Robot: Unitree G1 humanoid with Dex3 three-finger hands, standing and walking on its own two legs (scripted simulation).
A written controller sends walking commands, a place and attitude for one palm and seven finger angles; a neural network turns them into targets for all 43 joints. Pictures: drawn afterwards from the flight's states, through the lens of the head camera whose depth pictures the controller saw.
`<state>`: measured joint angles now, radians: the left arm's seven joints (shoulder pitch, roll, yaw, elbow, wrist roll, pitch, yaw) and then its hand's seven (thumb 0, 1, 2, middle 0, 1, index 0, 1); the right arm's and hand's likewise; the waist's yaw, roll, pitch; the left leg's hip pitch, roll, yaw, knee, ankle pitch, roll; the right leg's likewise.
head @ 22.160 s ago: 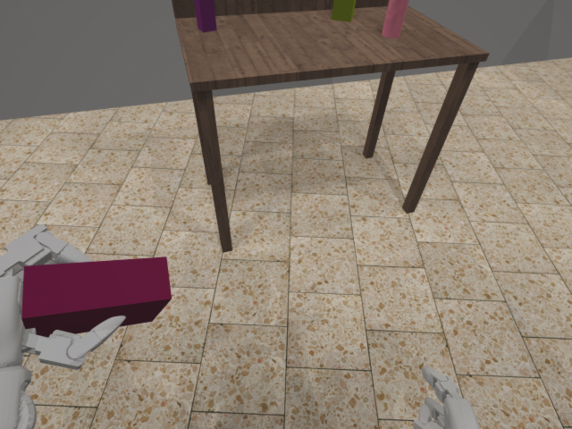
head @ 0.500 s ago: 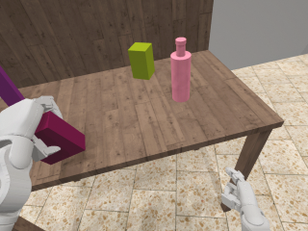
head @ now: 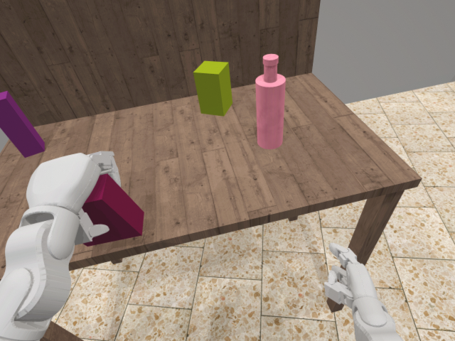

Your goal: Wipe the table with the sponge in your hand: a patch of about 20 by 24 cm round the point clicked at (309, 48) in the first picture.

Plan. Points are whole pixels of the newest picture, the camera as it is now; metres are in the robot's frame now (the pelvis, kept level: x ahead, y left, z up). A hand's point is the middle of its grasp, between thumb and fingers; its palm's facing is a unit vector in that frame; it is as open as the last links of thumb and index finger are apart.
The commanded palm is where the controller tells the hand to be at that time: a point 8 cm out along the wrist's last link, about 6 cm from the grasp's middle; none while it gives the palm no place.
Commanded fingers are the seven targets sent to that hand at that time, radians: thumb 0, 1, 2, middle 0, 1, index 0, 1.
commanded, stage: turn the palm down, sponge in hand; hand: left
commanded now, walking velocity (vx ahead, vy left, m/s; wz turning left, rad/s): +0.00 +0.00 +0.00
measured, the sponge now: (103, 218) +0.24 +0.27 +0.12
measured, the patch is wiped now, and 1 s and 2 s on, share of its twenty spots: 0.00 0.00 0.00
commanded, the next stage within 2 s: move the sponge above the wiping area in 0.24 s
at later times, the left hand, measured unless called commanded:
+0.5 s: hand (87, 183) +0.25 +0.27 +0.20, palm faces +0.20 +0.00 -0.98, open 9.1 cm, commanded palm +0.20 +0.27 +0.27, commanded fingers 0.00 0.10 1.30 -1.20 -1.60 -1.20 -1.60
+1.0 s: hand (71, 164) +0.28 +0.32 +0.20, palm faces +0.21 -0.01 -0.98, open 9.1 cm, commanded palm +0.23 +0.30 +0.25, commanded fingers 0.00 0.10 1.30 -1.20 -1.60 -1.20 -1.60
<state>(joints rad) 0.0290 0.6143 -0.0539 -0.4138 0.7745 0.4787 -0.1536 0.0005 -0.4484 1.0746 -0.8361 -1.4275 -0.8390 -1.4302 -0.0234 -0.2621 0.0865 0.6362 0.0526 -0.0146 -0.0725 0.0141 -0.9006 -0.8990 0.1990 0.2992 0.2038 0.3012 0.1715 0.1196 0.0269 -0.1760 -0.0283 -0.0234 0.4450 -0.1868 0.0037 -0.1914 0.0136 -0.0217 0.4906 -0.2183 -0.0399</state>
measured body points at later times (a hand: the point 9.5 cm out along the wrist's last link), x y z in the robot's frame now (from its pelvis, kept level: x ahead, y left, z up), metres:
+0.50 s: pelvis +0.00 -0.02 +0.00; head -0.03 -0.08 +0.44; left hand +0.23 +0.26 +0.25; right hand +0.27 -0.21 -0.07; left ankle +0.04 +0.12 -0.74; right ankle +0.04 -0.09 -0.74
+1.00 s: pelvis +0.01 +0.00 +0.00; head +0.00 -0.05 +0.45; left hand +0.26 +0.32 +0.25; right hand +0.27 -0.19 -0.08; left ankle +0.04 +0.12 -0.74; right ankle +0.04 -0.09 -0.74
